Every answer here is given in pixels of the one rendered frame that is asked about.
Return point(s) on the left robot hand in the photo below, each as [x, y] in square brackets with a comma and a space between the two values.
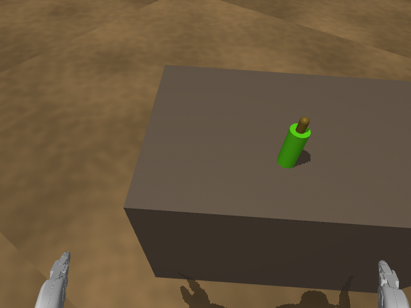
[53, 291]

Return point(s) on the bottle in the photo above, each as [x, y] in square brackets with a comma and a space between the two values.
[294, 143]

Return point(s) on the right robot hand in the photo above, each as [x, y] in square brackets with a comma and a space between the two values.
[389, 294]

